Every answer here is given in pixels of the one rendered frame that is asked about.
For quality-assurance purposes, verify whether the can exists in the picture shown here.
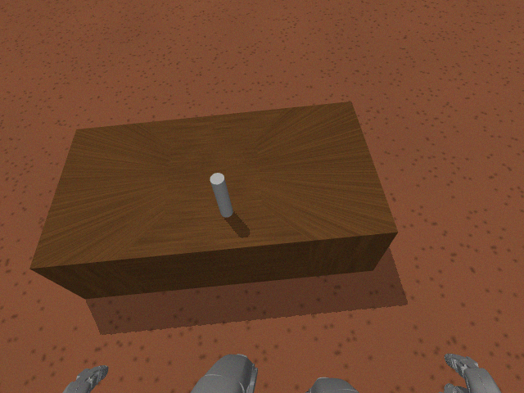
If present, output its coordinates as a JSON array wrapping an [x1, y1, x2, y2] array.
[[210, 173, 233, 218]]

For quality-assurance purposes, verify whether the right robot hand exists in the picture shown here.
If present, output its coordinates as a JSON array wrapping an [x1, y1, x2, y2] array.
[[439, 354, 501, 393]]

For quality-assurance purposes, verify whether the left robot hand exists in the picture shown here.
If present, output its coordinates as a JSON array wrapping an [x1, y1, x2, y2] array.
[[63, 365, 108, 393]]

